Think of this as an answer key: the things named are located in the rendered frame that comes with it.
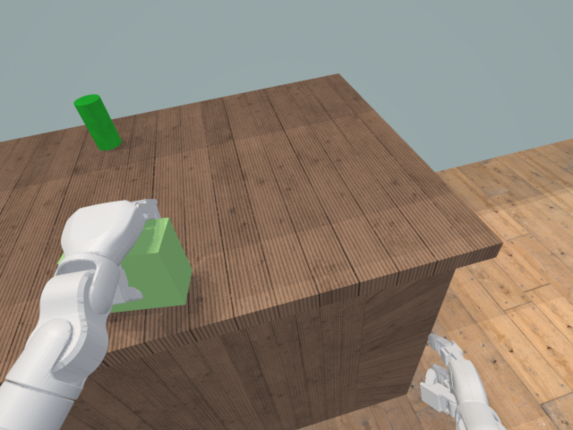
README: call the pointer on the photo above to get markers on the left robot forearm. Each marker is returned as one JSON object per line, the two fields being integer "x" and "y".
{"x": 67, "y": 345}

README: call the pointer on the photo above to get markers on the table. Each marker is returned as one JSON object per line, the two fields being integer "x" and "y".
{"x": 321, "y": 245}

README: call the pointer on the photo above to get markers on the robot left hand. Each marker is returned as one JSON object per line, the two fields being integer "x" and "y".
{"x": 110, "y": 230}

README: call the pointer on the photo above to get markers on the right robot forearm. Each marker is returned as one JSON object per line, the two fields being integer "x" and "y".
{"x": 473, "y": 415}

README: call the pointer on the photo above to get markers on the sponge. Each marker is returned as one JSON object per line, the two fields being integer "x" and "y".
{"x": 157, "y": 266}

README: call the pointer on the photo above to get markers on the robot right hand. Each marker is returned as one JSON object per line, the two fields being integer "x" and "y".
{"x": 461, "y": 383}

